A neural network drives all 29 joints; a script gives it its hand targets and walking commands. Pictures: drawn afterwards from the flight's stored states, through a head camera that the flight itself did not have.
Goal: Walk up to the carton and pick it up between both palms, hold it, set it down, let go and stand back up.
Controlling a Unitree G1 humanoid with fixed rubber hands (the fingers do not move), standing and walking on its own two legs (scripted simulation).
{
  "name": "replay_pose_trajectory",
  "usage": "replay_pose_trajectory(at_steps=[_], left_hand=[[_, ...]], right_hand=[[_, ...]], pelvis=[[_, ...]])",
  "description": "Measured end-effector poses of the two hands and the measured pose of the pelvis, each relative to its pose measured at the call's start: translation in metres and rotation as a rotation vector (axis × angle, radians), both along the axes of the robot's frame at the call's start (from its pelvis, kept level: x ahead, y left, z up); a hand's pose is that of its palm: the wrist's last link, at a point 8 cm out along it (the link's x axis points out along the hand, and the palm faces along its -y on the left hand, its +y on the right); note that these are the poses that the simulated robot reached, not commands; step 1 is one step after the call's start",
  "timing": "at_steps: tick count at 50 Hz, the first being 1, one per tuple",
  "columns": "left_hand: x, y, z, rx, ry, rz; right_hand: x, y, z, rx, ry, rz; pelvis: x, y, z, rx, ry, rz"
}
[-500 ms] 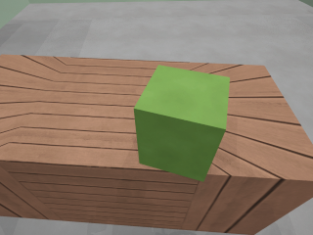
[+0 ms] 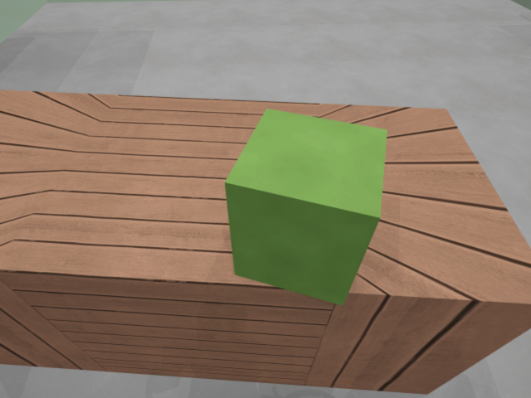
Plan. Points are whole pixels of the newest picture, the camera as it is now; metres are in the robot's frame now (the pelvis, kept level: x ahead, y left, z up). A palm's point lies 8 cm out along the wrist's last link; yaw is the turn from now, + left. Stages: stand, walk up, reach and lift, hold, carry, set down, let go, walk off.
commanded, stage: walk up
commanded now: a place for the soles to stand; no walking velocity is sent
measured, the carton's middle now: (305, 207) +0.44 -0.05 +0.04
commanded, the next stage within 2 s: reach and lift in 1.50 s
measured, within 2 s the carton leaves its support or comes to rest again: neither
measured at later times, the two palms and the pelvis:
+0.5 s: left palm out of the picture +0.12 +0.25 -0.10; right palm out of the picture +0.10 -0.36 -0.11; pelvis +0.04 -0.05 +0.00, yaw -1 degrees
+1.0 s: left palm out of the picture +0.13 +0.21 -0.10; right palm out of the picture +0.10 -0.39 -0.11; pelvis +0.05 -0.09 +0.00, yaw -3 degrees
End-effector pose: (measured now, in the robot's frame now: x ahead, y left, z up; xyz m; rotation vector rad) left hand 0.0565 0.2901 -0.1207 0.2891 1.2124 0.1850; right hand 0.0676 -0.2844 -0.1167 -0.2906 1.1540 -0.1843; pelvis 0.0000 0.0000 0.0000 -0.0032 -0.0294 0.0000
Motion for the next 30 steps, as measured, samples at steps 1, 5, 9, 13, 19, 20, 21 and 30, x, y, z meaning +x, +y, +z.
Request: replay_pose_trajectory(at_steps=[1, 5, 9, 13, 19, 20, 21, 30], left_hand=[[0.001, 0.0, 0.001, 0.004, 0.002, -0.004], [0.01, -0.003, 0.006, 0.034, 0.013, -0.024], [0.021, -0.018, 0.012, 0.065, 0.013, -0.037], [0.029, -0.031, 0.022, 0.074, 0.004, -0.039], [0.048, -0.039, 0.028, 0.082, -0.018, -0.056], [0.051, -0.039, 0.028, 0.08, -0.022, -0.059], [0.054, -0.039, 0.027, 0.078, -0.025, -0.063], [0.076, -0.038, 0.012, 0.031, -0.059, -0.093]], right_hand=[[0.001, -0.003, 0.0, -0.002, -0.001, 0.0], [0.003, -0.024, 0.0, -0.011, 0.001, -0.005], [0.008, -0.05, -0.005, -0.01, 0.018, -0.01], [0.017, -0.067, -0.003, -0.012, 0.031, -0.005], [0.028, -0.079, 0.001, -0.024, 0.034, 0.004], [0.029, -0.079, 0.001, -0.026, 0.035, 0.004], [0.03, -0.078, 0.002, -0.029, 0.036, 0.004], [0.029, -0.069, 0.012, -0.064, 0.027, -0.005]], pelvis=[[0.001, -0.002, 0.0, 0.0, 0.001, -0.002], [0.007, -0.018, -0.001, 0.006, 0.012, -0.013], [0.016, -0.039, -0.002, 0.024, 0.021, -0.019], [0.025, -0.05, 0.003, 0.042, -0.003, -0.017], [0.036, -0.056, 0.006, 0.046, -0.016, -0.019], [0.037, -0.056, 0.006, 0.044, -0.018, -0.02], [0.038, -0.056, 0.005, 0.041, -0.019, -0.021], [0.042, -0.046, 0.002, 0.013, -0.013, -0.033]])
